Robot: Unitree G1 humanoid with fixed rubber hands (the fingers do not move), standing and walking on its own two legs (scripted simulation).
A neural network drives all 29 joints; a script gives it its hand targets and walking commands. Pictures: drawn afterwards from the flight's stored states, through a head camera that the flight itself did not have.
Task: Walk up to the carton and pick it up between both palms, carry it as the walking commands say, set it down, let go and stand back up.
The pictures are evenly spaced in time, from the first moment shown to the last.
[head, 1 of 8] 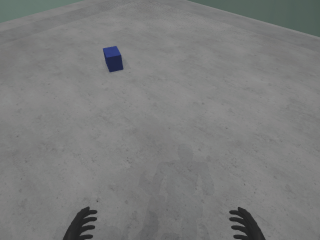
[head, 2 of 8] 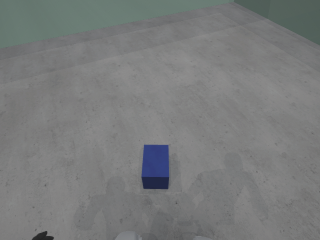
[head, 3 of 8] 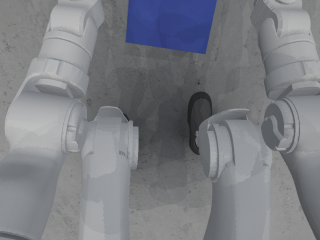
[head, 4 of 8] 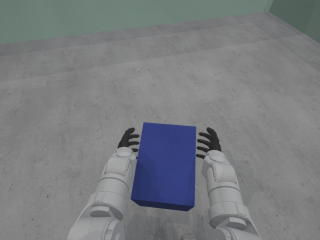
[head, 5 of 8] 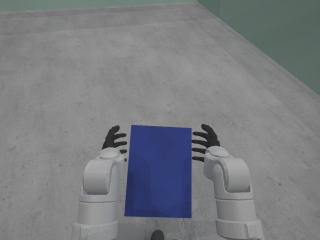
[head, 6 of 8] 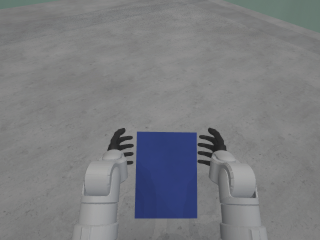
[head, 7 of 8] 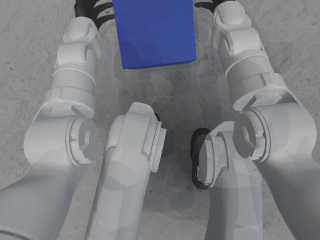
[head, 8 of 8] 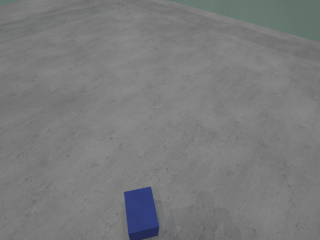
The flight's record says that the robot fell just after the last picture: no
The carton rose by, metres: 0.68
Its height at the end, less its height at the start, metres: +0.00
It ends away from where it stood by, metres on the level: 1.59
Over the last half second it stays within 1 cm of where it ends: yes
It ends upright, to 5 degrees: yes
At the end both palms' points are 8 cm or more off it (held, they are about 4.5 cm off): yes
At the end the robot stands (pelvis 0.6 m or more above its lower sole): yes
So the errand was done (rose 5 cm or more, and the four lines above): yes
